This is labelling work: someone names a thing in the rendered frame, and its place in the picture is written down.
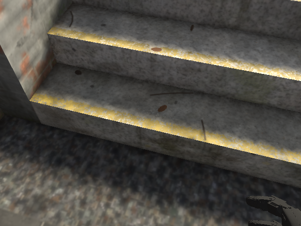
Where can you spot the right robot hand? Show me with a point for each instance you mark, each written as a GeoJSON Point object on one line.
{"type": "Point", "coordinates": [289, 216]}

